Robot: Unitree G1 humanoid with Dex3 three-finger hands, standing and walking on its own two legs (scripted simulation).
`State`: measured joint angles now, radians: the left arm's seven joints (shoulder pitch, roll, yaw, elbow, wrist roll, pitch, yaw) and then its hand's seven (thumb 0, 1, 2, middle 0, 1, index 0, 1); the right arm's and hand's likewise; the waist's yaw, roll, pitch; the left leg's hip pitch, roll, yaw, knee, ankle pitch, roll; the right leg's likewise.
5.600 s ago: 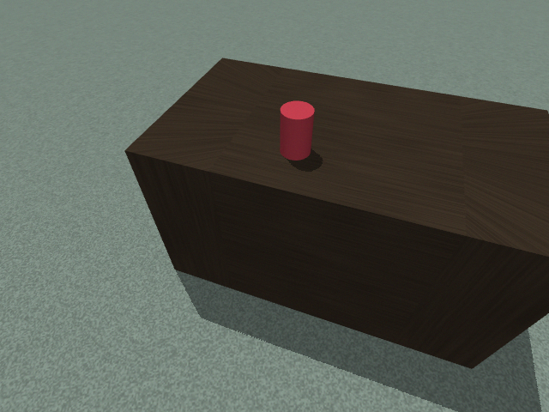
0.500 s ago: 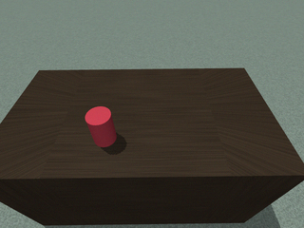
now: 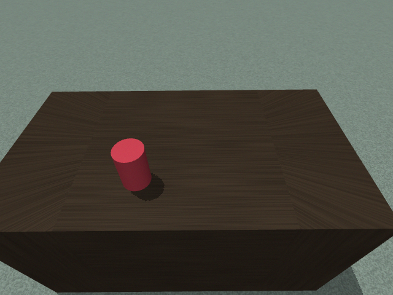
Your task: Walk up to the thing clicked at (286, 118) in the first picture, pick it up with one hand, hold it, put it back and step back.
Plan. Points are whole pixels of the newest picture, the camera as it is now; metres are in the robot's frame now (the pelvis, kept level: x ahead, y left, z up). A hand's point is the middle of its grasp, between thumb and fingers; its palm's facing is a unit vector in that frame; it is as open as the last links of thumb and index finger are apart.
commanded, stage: rise first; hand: left
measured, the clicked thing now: (132, 165) +0.49 +0.20 -0.07
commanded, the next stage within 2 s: go down in 1.52 s
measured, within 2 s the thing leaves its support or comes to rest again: neither
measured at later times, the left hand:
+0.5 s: hand out of the picture +0.16 +0.26 -0.09, palm faces +0.25 -0.91 -0.34, open 14.9 cm
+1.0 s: hand (58, 285) +0.17 +0.27 -0.01, palm faces +0.29 -0.90 -0.33, open 17.6 cm
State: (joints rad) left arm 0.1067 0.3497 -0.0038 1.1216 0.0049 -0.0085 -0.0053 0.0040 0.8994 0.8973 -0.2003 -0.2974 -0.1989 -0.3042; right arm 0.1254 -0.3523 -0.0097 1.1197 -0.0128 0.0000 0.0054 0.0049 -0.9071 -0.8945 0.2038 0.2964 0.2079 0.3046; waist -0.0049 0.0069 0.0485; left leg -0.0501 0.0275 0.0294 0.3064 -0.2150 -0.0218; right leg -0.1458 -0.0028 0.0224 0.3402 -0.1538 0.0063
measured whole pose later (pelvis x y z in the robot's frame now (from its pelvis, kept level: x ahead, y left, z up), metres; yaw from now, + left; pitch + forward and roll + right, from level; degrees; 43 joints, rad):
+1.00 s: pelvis +0.00 +0.01 +0.00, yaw +2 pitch -3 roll +0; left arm 0.39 0.28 0.16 0.17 -0.05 -0.08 0.06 -0.01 -0.56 0.05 -0.04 -0.03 -0.03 -0.05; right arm 0.28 -0.23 -0.11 0.56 0.02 -0.08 -0.05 -0.01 0.50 -0.04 0.06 0.05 0.06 0.06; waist 0.03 0.03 0.04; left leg -0.08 0.01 0.00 0.40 -0.26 0.00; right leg -0.14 -0.02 -0.01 0.38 -0.19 0.02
